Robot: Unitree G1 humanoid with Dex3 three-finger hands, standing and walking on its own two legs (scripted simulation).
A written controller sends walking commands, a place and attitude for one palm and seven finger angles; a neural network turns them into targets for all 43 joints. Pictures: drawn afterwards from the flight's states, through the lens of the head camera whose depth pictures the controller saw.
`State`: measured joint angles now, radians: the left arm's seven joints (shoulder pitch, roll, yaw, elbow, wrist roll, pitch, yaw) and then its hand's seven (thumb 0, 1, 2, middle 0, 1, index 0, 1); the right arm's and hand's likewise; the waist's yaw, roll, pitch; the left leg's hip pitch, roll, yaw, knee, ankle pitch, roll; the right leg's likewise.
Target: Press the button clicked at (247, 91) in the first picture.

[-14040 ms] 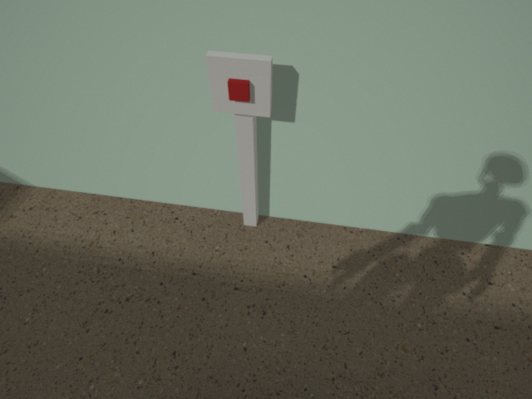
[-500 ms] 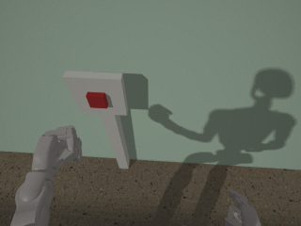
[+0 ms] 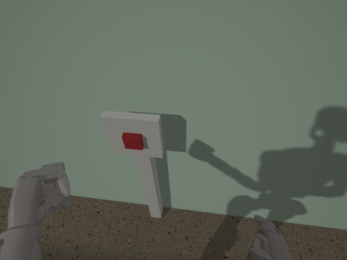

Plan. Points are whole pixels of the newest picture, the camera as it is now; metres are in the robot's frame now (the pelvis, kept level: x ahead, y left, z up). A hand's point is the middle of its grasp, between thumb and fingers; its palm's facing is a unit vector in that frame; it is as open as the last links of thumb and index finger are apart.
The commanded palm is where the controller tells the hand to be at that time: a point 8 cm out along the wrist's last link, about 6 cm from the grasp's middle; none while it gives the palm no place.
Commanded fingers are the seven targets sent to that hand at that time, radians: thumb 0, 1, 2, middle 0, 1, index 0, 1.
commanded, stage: draw the hand back to the body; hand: left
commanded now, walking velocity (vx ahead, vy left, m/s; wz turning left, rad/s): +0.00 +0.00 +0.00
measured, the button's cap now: (133, 140) +0.47 +0.19 -0.03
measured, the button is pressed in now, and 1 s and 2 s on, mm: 0 0 0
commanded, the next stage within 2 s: step back with the hand held close in 0.46 s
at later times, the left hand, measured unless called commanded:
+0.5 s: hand (39, 210) +0.15 +0.24 +0.16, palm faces +0.40 -0.83 -0.40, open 3.1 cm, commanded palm +0.10 +0.27 +0.18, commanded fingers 0.00 0.90 0.90 -1.30 -1.50 -1.30 -1.50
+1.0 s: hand (25, 220) +0.13 +0.25 +0.16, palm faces +0.32 -0.80 -0.50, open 3.1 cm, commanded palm +0.08 +0.29 +0.17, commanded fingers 0.00 0.90 0.90 -1.30 -1.50 -1.30 -1.50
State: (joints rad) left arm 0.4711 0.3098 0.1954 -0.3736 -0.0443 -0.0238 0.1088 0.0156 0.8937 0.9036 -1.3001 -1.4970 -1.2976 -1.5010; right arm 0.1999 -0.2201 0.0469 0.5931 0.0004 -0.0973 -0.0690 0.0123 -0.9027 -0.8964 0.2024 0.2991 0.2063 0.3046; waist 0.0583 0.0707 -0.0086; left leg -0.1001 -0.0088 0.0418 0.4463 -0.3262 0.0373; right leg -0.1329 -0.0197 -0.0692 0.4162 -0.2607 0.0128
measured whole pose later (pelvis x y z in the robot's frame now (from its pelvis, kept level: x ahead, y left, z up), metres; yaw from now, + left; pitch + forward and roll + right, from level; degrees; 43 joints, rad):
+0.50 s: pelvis -0.02 +0.00 +0.00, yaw -1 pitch -5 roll -1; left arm 0.55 0.32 0.28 -0.49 -0.04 -0.07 0.11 0.01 0.89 0.90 -1.30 -1.50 -1.30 -1.50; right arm 0.22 -0.22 0.03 0.62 0.00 -0.12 -0.07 0.01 -0.90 -0.90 0.20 0.30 0.21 0.30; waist 0.07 0.07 0.01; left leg -0.06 0.00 0.05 0.43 -0.30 0.03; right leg -0.09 -0.01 -0.06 0.39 -0.22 0.00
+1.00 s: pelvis -0.06 +0.01 +0.00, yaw -2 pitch +0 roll +0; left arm 0.63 0.39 0.37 -0.55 -0.04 -0.18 0.12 0.01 0.89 0.90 -1.30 -1.50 -1.30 -1.50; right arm 0.20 -0.23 -0.02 0.56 0.00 -0.01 -0.08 0.01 -0.90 -0.90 0.20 0.30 0.20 0.30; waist 0.00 0.02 0.02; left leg -0.24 -0.03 0.08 0.47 -0.24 0.06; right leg -0.29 -0.04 -0.03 0.45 -0.17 0.02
